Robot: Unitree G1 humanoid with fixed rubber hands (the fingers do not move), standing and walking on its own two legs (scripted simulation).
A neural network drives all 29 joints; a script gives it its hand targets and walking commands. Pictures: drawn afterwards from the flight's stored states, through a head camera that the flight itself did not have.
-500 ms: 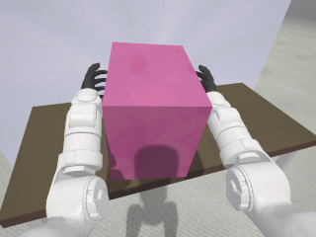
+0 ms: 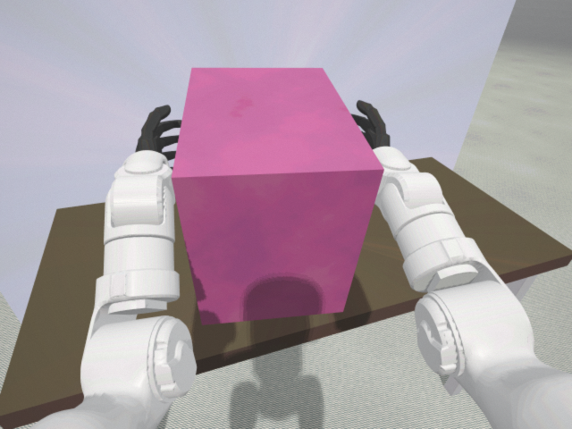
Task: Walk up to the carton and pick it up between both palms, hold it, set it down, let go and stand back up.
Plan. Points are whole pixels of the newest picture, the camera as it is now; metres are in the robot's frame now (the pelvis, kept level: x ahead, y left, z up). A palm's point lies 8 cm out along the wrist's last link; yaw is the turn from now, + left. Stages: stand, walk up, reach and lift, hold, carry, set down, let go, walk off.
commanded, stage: reach and lift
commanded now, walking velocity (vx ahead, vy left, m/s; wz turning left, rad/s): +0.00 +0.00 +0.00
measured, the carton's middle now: (266, 187) +0.41 +0.00 +0.21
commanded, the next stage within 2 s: hold in 0.80 s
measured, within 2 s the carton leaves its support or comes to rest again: neither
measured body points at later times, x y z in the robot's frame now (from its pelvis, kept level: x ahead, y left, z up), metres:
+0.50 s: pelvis +0.01 -0.01 +0.00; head -0.07 +0.01 +0.44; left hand +0.40 +0.14 +0.28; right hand +0.40 -0.15 +0.29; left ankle +0.03 +0.11 -0.75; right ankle +0.01 -0.11 -0.75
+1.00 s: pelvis +0.01 -0.01 +0.00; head -0.08 +0.01 +0.44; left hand +0.40 +0.15 +0.31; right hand +0.40 -0.15 +0.32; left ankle +0.03 +0.11 -0.75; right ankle +0.01 -0.11 -0.75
